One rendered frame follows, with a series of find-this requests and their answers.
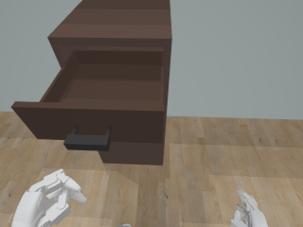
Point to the robot left hand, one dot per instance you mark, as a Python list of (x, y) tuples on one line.
[(36, 209)]

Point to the robot right hand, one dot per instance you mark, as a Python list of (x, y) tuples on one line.
[(253, 218)]

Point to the handle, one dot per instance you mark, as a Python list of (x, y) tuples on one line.
[(76, 141)]

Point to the drawer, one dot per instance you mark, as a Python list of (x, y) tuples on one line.
[(97, 89)]

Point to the cabinet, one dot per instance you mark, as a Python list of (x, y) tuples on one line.
[(120, 25)]

